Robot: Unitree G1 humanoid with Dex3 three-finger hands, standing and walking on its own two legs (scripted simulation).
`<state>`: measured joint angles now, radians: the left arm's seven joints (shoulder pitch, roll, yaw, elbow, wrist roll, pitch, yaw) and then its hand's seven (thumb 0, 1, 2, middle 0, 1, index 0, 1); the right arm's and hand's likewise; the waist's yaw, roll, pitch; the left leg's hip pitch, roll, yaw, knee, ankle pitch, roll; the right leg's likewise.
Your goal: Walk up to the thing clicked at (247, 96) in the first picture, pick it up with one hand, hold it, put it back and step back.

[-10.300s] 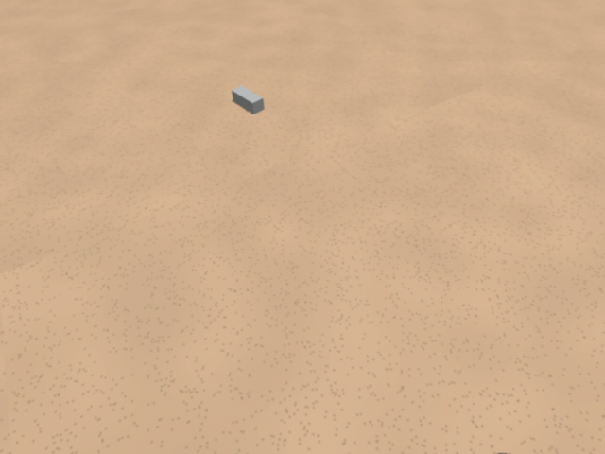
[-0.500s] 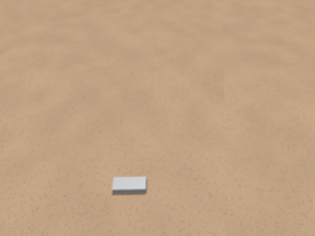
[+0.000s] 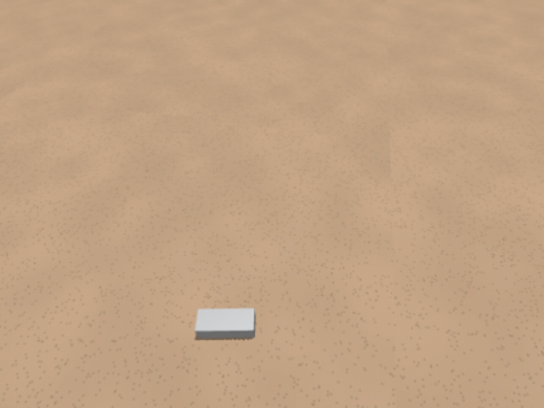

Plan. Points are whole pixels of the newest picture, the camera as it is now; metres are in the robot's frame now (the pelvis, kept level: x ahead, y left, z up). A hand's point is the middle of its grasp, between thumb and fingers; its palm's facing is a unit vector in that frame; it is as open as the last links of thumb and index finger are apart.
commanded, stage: stand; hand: left
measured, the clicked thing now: (226, 323) +0.51 +0.20 -0.75
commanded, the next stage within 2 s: walk up in 0.78 s
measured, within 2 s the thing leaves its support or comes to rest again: neither
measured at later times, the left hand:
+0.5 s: hand out of the picture +0.07 +0.25 -0.16, palm faces -0.03 -0.94 -0.34, open 7.4 cm
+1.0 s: hand out of the picture +0.06 +0.31 -0.16, palm faces +0.02 -0.93 -0.36, open 7.4 cm
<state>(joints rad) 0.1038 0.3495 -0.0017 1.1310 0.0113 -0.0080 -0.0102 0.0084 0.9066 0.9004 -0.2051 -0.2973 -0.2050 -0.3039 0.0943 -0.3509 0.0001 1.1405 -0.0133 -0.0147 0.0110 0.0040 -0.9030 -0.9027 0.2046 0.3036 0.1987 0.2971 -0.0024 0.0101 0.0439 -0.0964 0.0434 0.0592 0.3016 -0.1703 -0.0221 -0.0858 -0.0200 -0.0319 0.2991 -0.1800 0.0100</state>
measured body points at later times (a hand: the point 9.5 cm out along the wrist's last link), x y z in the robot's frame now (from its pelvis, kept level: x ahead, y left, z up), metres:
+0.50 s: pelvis +0.00 +0.00 +0.00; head +0.01 +0.00 +0.45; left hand +0.07 +0.30 -0.13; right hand +0.07 -0.30 -0.13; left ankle +0.00 +0.13 -0.75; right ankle -0.01 -0.12 -0.75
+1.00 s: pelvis +0.03 +0.04 -0.01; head +0.04 +0.04 +0.44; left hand +0.06 +0.36 -0.14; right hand +0.10 -0.29 -0.13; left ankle +0.05 +0.16 -0.73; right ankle -0.01 -0.12 -0.75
